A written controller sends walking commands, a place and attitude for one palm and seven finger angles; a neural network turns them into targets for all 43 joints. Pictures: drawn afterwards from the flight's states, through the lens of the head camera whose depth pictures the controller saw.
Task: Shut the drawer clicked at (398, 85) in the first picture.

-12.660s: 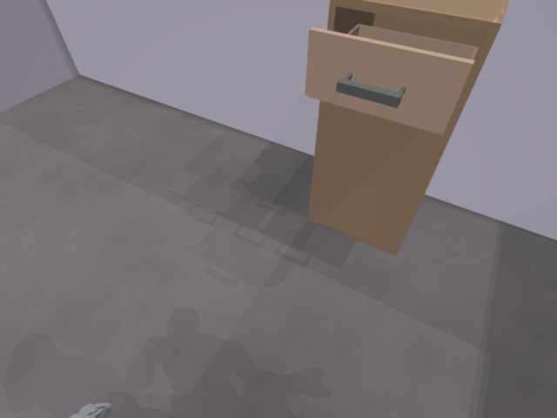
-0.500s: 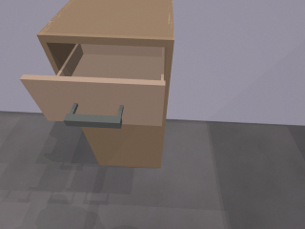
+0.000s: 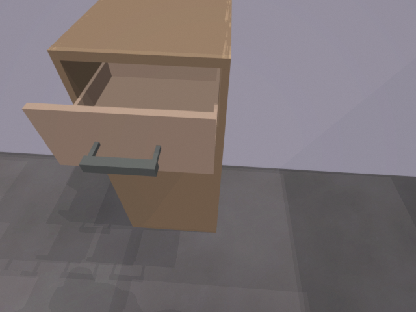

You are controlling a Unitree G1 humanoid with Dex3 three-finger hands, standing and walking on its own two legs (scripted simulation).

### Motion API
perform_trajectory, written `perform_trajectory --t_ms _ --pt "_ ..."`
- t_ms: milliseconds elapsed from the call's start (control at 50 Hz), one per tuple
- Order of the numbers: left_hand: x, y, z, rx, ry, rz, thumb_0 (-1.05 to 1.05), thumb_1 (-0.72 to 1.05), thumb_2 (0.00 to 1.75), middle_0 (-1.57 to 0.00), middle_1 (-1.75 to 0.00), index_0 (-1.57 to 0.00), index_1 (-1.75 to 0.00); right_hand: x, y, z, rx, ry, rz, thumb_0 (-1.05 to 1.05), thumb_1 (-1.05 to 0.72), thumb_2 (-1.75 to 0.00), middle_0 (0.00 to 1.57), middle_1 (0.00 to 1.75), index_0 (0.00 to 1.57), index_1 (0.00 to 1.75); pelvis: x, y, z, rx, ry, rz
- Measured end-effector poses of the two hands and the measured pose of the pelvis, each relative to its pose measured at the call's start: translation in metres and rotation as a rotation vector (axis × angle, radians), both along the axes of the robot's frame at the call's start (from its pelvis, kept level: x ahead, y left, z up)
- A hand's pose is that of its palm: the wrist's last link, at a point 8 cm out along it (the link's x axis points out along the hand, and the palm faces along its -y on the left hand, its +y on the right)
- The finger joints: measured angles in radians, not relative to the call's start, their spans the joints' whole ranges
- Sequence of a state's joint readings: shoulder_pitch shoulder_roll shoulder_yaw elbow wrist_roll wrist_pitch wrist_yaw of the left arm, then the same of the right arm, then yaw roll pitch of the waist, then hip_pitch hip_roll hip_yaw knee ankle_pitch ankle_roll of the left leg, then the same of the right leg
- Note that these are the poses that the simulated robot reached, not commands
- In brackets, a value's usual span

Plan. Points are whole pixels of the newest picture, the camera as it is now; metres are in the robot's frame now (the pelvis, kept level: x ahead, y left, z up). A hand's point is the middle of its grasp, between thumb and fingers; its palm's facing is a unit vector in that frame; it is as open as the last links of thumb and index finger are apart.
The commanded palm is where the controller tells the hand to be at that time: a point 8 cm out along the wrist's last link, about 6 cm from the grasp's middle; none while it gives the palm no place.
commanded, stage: look again from close up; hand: left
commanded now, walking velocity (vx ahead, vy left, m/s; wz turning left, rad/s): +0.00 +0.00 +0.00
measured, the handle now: (123, 157) +0.40 +0.21 +0.06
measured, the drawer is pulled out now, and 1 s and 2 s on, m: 0.18 0.18 0.18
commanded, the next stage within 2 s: raise the hand and make a fist in 0.38 s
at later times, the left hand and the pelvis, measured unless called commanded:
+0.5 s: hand out of the picture -0.02 +0.15 -0.18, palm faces +0.04 -0.98 -0.18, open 7.4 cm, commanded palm +0.08 +0.21 -0.07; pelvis -0.01 -0.01 +0.00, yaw +0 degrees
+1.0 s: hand out of the picture +0.13 +0.17 -0.01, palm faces +0.07 -1.00 -0.03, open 5.4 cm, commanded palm +0.12 +0.22 +0.01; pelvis -0.06 +0.00 -0.06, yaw +2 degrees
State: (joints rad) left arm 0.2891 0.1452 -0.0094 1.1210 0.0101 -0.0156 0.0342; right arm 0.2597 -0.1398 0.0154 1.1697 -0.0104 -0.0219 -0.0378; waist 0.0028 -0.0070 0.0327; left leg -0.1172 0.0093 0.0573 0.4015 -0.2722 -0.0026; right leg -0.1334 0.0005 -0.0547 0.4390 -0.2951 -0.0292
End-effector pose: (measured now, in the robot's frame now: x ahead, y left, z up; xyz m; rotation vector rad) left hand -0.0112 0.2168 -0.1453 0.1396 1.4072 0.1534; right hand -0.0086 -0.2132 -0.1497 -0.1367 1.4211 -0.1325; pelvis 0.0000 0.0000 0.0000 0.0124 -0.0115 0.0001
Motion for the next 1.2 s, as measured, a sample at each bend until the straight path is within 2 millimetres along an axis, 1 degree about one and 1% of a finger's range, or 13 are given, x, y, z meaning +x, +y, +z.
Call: perform_trajectory --t_ms 300,520,580,620,680,740,780,840,940,980,1040,1120,1200 --pt "-0.011 -0.013 0.0 -0.012 0.004 0.011 0.0 0.91 0.9 -0.2 -0.3 -0.2 -0.3 -0.005 -0.007 0.001 0.001 0.001 0.0 0.01 -0.92 -0.9 0.2 0.3 0.2 0.3 -0.004 -0.009 0.0 0.0 -0.004 0.002" --pt "-0.01 -0.011 0.005 0.007 -0.037 0.047 0.01 0.92 0.9 -0.21 -0.3 -0.2 -0.3 -0.009 -0.012 0.001 -0.005 -0.024 -0.001 0.01 -0.92 -0.9 0.2 0.3 0.2 0.3 -0.012 -0.011 -0.001 -0.01 -0.001 -0.001" --pt "0.037 0.012 0.05 0.099 -0.378 0.086 0.05 0.96 0.9 -0.22 -0.31 -0.21 -0.31 0.014 -0.025 0.008 -0.055 -0.242 -0.009 0.02 -0.93 -0.9 0.2 0.3 0.2 0.3 -0.015 -0.008 -0.004 -0.005 0.001 0.004" --pt "0.077 0.018 0.087 0.116 -0.632 0.076 0.05 0.97 0.9 -0.23 -0.33 -0.23 -0.33 0.036 -0.032 0.013 -0.076 -0.388 0.001 0.02 -0.92 -0.9 0.2 0.3 0.2 0.3 -0.021 -0.004 -0.007 -0.004 0.008 0.024" --pt "0.134 0.012 0.138 0.074 -1.015 0.0 0.04 0.95 0.9 -0.26 -0.36 -0.25 -0.37 0.076 -0.043 0.026 -0.105 -0.6 0.042 0.02 -0.92 -0.9 0.2 0.3 0.2 0.3 -0.032 -0.001 -0.015 -0.002 0.048 0.039" --pt "0.167 -0.009 0.166 -0.064 -1.334 -0.098 0.02 0.94 0.9 -0.3 -0.41 -0.3 -0.42 0.114 -0.049 0.043 -0.124 -0.787 0.085 0.02 -0.91 -0.9 0.2 0.3 0.2 0.3 -0.041 -0.001 -0.029 0.005 0.105 0.021" --pt "0.171 -0.021 0.167 -0.158 -1.458 -0.179 0.02 0.93 0.9 -0.34 -0.45 -0.33 -0.45 0.135 -0.05 0.055 -0.13 -0.88 0.114 0.01 -0.91 -0.9 0.2 0.3 0.2 0.3 -0.047 -0.002 -0.039 0.01 0.129 0.009" --pt "0.158 -0.027 0.151 -0.229 -1.447 -0.228 0.01 0.92 0.9 -0.39 -0.51 -0.39 -0.51 0.16 -0.048 0.071 -0.135 -0.972 0.144 0.01 -0.91 -0.9 0.2 0.3 0.2 0.3 -0.052 -0.003 -0.051 0.014 0.141 0.002" --pt "0.122 -0.008 0.127 -0.158 -1.299 -0.124 0.01 0.9 0.9 -0.5 -0.61 -0.49 -0.62 0.182 -0.028 0.08 -0.118 -1.021 0.195 0.01 -0.91 -0.9 0.19 0.3 0.19 0.3 -0.054 -0.002 -0.059 -0.005 0.137 0.019" --pt "0.115 0.002 0.132 -0.097 -1.31 -0.108 0.01 0.9 0.9 -0.54 -0.66 -0.53 -0.66 0.182 -0.016 0.075 -0.098 -1.009 0.226 0.01 -0.91 -0.9 0.19 0.3 0.19 0.3 -0.055 -0.002 -0.06 -0.018 0.136 0.032" --pt "0.119 0.011 0.151 -0.058 -1.4 -0.13 0.02 0.9 0.9 -0.6 -0.72 -0.59 -0.73 0.174 0.001 0.06 -0.055 -0.962 0.259 0.01 -0.9 -0.9 0.2 0.3 0.19 0.3 -0.057 0.0 -0.061 -0.037 0.134 0.048" --pt "0.143 0.007 0.172 -0.109 -1.462 -0.217 0.02 0.9 0.9 -0.67 -0.81 -0.67 -0.81 0.151 0.02 0.038 0.006 -0.869 0.251 0.01 -0.9 -0.9 0.2 0.3 0.2 0.3 -0.059 0.003 -0.058 -0.049 0.125 0.055" --pt "0.165 0.004 0.18 -0.163 -1.396 -0.256 0.01 0.9 0.9 -0.75 -0.89 -0.75 -0.9 0.123 0.025 0.029 0.028 -0.787 0.189 0.01 -0.9 -0.9 0.2 0.3 0.2 0.3 -0.056 0.007 -0.049 -0.04 0.117 0.039"
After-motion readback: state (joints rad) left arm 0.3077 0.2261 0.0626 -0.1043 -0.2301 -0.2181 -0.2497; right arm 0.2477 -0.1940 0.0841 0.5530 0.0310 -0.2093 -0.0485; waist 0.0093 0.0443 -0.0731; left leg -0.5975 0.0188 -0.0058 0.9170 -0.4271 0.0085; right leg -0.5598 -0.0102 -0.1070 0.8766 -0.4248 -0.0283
